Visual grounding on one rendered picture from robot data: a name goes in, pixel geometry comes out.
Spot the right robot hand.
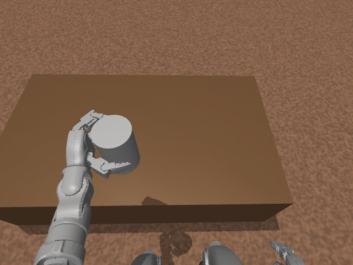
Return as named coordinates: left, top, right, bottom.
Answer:
left=270, top=240, right=305, bottom=265

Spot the left robot hand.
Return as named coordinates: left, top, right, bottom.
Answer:
left=66, top=110, right=132, bottom=179

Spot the left robot arm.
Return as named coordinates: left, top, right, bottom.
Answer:
left=33, top=165, right=94, bottom=265

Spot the can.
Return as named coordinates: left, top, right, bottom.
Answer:
left=90, top=115, right=140, bottom=175

